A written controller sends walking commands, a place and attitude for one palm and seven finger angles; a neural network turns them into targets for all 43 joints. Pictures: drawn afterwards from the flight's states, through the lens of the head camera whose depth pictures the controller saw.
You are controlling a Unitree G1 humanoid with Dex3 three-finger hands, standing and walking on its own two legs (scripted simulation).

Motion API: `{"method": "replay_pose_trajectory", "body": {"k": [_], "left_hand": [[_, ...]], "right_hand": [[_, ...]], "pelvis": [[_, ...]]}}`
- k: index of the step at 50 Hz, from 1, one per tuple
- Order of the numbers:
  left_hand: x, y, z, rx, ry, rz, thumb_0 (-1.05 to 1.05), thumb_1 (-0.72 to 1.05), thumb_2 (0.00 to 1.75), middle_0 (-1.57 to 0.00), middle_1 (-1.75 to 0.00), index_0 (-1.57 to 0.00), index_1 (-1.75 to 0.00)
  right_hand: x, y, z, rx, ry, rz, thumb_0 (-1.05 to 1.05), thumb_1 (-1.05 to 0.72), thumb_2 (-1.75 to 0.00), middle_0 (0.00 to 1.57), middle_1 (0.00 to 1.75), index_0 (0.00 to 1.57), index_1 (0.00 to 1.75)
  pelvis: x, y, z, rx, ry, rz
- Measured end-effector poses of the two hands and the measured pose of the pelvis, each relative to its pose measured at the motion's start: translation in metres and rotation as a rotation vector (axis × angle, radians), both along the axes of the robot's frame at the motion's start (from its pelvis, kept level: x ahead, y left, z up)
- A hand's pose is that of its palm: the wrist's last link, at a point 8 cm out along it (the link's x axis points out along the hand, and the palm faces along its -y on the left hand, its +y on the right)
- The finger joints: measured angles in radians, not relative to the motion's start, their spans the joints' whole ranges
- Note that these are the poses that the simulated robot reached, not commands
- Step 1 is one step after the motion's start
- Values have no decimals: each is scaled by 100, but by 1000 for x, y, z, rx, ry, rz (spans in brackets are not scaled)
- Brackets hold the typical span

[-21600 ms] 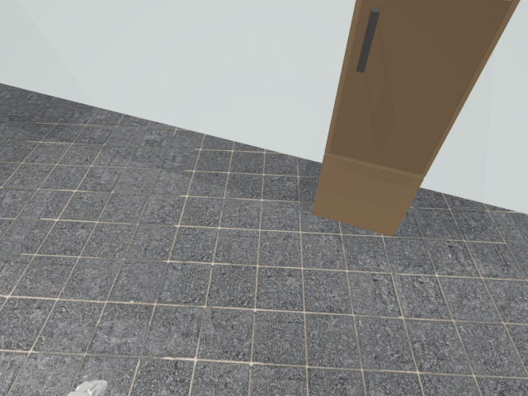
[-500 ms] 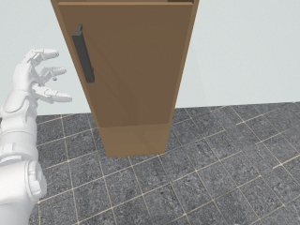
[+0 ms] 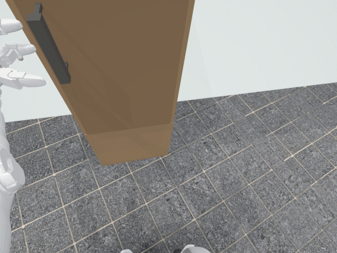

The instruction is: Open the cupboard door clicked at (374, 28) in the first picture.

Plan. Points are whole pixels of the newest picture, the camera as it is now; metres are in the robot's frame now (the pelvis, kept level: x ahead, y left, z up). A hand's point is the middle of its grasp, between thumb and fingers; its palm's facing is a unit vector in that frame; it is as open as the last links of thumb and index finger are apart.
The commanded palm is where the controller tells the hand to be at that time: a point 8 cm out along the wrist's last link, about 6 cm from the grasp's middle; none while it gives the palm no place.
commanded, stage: move the hooked fingers beside the handle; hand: left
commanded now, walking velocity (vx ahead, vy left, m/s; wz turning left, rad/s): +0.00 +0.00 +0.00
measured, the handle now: (53, 47) +0.57 +0.22 +0.13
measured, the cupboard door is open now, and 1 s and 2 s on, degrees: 0 0 0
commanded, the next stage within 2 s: none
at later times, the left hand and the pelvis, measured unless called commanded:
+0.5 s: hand (19, 66) +0.49 +0.27 +0.14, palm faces +0.06 -1.00 +0.05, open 14.0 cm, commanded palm +0.47 +0.33 +0.13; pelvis +0.02 +0.02 +0.00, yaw +0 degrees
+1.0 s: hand (23, 64) +0.49 +0.26 +0.15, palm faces +0.09 -1.00 +0.02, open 14.0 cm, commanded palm +0.47 +0.32 +0.13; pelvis -0.01 +0.01 +0.00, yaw +1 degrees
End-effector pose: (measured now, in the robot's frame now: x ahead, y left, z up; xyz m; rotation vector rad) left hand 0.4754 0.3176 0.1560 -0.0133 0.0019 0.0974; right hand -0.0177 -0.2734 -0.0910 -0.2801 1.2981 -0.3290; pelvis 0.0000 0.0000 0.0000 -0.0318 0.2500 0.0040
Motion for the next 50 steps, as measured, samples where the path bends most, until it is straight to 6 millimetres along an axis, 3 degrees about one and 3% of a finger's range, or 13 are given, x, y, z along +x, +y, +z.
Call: {"method": "replay_pose_trajectory", "body": {"k": [7, 14, 20, 29, 38, 44, 50], "left_hand": [[3, 13, -11, 4, 45, 0, -1, -49, 30, -30, -120, -30, -120], [-6, 28, -16, 1, 5, 13, -1, -49, 30, -30, -120, -30, -120], [-6, 19, -7, -1, -32, -32, -1, -50, 30, -30, -120, -30, -120], [-10, 10, -21, -22, 31, 5, -1, -50, 30, -30, -120, -30, -120], [-23, 20, -4, 10, -20, 15, -1, -50, 30, -30, -120, -30, -120], [-19, 10, -12, -1, 44, -18, -1, -50, 30, -30, -120, -30, -120], [-7, -2, -10, -7, -12, -8, -1, -50, 30, -30, -120, -30, -120]], "right_hand": [[-1, 7, 2, 10, 23, -29, 0, -90, -90, 20, 30, 20, 30], [13, 14, 0, 22, 37, -5, 0, -90, -90, 20, 30, 20, 30], [37, 19, -2, 24, -5, 25, 0, -90, -90, 20, 30, 20, 30], [61, 27, -4, 45, -107, 56, 0, -90, -90, 20, 30, 20, 30], [44, 26, -7, 50, -75, 55, 0, -90, -90, 20, 30, 20, 30], [24, 19, -8, 27, -31, 59, 0, -90, -90, 20, 30, 20, 30], [3, 11, -4, 3, -10, 28, 0, -90, -90, 20, 30, 20, 30]], "pelvis": [[8, 3, 0, -3, 17, -16], [14, 8, 0, -10, 12, -7], [18, 14, 0, -16, 6, 8], [13, 17, -1, -10, -8, 0], [5, 13, -2, -13, -25, 14], [-4, 12, -3, -14, -17, 28], [-8, 9, -5, -12, 0, 15]]}}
